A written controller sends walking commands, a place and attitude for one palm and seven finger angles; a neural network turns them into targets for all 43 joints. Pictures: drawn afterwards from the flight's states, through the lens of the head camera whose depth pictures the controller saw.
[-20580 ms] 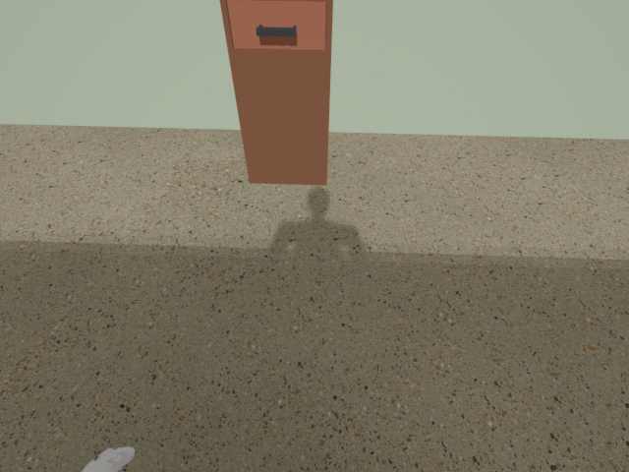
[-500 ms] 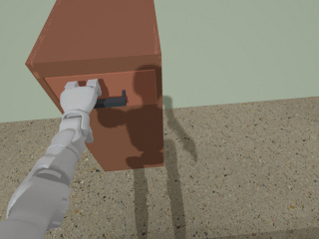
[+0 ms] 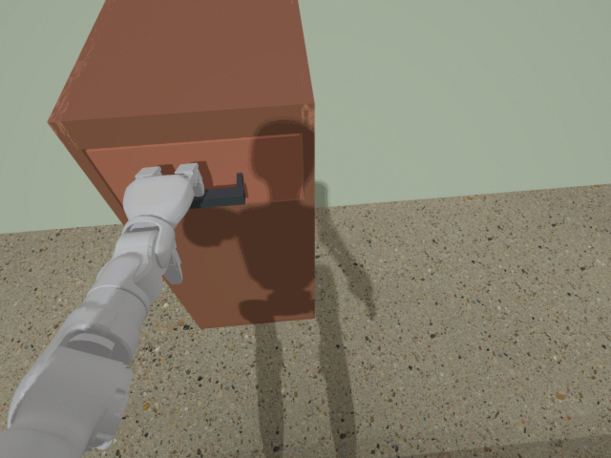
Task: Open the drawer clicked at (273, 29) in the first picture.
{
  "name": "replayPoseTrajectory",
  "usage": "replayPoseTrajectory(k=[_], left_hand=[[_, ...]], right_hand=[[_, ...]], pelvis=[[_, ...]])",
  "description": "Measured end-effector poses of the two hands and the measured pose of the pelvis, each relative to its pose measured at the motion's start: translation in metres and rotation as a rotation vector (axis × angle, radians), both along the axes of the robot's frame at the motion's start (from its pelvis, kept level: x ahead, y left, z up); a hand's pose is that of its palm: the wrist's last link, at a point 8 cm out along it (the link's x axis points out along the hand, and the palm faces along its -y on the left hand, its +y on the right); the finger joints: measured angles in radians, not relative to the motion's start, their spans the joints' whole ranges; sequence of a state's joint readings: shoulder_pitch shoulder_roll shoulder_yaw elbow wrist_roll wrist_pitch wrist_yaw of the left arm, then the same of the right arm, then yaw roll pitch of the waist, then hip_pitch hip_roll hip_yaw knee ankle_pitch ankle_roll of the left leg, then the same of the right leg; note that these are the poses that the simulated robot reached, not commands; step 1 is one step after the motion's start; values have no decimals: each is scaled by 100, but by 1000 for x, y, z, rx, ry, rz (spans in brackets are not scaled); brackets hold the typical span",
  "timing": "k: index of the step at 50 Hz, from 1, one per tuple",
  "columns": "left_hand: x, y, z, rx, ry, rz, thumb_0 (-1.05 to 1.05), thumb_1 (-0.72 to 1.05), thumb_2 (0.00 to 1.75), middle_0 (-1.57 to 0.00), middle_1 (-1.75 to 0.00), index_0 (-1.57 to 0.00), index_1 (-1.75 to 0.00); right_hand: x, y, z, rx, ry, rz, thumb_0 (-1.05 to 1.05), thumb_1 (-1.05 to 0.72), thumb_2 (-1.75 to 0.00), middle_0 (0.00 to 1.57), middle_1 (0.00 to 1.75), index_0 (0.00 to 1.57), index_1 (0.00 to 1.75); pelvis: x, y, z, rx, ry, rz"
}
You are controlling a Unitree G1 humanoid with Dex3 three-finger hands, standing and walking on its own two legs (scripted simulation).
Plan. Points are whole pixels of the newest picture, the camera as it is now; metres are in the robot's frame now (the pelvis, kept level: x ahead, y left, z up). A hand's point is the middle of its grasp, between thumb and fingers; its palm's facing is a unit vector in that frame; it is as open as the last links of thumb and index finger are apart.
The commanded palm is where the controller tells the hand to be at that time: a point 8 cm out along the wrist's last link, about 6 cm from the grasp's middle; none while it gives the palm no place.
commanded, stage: re-aim the fingers above the handle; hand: left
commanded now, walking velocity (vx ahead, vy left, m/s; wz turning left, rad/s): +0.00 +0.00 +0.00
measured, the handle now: (204, 189) +0.54 +0.18 -0.02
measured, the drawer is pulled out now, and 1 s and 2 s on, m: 0.00 0.00 0.00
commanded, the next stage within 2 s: lower the fingers behind the handle in 0.78 s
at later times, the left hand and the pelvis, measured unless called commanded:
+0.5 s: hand (207, 222) +0.44 +0.15 +0.02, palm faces -0.12 -0.09 -0.99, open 13.8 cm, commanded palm +0.43 +0.19 +0.09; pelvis +0.00 +0.00 +0.00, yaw +0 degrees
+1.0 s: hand (228, 212) +0.44 +0.12 +0.04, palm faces +0.01 -0.12 -0.99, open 13.8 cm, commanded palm +0.43 +0.18 +0.08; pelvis -0.02 -0.01 -0.01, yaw +0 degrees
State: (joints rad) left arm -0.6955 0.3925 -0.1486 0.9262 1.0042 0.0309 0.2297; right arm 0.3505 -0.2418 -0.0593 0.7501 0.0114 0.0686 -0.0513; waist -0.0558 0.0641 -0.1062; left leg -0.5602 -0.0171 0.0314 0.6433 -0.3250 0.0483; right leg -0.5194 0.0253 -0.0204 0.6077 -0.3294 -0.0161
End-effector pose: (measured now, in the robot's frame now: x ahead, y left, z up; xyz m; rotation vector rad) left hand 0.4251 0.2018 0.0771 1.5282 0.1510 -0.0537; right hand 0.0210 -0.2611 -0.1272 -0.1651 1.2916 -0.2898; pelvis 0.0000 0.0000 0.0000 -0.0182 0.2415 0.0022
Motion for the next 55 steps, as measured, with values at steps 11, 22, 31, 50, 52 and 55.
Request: replayPoseTrajectory(k=[11,22,31,50,52,55], left_hand=[[25,-14,29,45,-262,32,0,-49,30,-32,-120,-33,-120],[5,-18,0,-26,67,-4,0,-49,30,-32,-120,-32,-120],[8,-34,30,-1,-318,-84,0,-49,30,-33,-120,-33,-120],[-3,-76,16,-91,-160,-260,0,-49,30,-32,-120,-33,-120],[4,-73,20,-81,-255,-206,0,-49,30,-32,-120,-33,-120],[14,-54,16,25,-298,-50,0,-49,30,-32,-120,-32,-120]], right_hand=[[22,-2,-6,1,-66,21,0,-90,-90,20,30,21,30],[24,0,1,1,-52,20,0,-90,-90,20,30,21,30],[26,-11,-7,-18,-79,33,0,-90,-90,20,30,21,30],[26,-21,2,-69,-120,42,0,-90,-90,20,30,21,30],[23,-21,-2,-61,-115,35,0,-90,-90,20,30,21,30],[15,-17,-10,-28,-88,27,0,-90,-90,20,30,20,30]], pelvis=[[-7,2,-7,5,37,-17],[0,-3,0,4,-2,3],[-10,-5,-9,9,22,-15],[-16,-9,-8,9,9,5],[-18,-9,-12,11,26,-6],[-21,-9,-14,15,49,-21]])
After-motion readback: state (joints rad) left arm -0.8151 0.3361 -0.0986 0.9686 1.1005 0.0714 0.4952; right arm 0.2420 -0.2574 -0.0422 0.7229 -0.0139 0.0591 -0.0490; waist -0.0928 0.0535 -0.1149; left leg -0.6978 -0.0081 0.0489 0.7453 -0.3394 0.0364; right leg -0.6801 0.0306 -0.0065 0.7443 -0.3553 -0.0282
